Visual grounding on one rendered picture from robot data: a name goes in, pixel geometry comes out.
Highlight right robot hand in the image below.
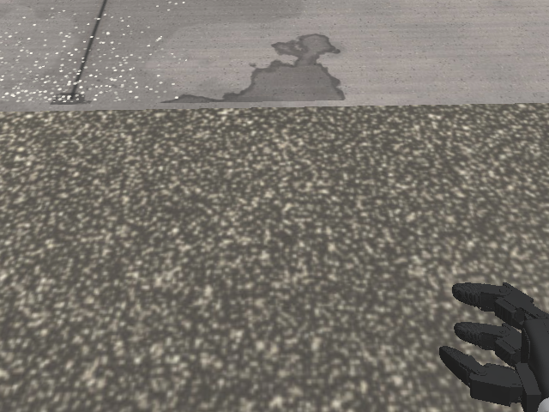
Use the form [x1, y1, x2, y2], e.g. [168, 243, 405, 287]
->
[439, 282, 549, 412]

